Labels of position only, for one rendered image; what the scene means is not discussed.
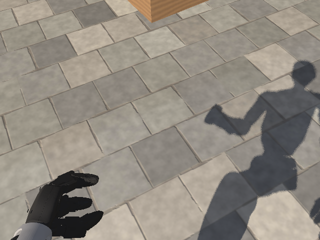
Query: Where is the robot left forearm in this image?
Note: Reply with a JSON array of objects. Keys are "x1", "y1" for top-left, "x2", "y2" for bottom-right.
[{"x1": 11, "y1": 222, "x2": 52, "y2": 240}]

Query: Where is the left robot hand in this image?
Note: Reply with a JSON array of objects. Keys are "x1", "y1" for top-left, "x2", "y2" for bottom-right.
[{"x1": 25, "y1": 170, "x2": 104, "y2": 239}]

